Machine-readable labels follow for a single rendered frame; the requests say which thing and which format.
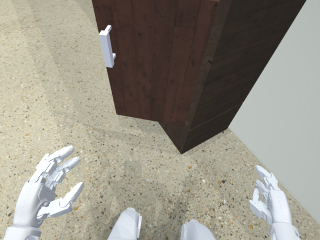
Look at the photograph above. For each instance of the robot right forearm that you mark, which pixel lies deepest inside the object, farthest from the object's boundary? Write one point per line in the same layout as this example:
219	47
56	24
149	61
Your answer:
283	231

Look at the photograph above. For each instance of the right robot hand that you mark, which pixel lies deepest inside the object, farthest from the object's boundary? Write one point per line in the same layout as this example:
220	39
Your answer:
276	208

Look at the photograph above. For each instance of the left robot thigh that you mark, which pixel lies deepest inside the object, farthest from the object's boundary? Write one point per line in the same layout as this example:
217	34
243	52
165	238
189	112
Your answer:
127	227

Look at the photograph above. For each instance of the handle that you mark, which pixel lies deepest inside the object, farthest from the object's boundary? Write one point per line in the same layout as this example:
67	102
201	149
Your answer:
105	41

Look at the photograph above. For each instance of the robot left shin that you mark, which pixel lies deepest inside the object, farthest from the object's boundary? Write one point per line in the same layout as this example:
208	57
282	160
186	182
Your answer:
131	209

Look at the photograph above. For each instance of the left robot hand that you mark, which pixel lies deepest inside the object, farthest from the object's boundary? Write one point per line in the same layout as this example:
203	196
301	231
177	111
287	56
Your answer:
29	209

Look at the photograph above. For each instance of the robot left forearm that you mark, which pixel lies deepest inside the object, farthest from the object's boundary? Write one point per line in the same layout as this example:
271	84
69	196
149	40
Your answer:
22	232

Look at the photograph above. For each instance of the cupboard door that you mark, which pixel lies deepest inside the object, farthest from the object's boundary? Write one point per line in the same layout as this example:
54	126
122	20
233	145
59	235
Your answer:
160	46

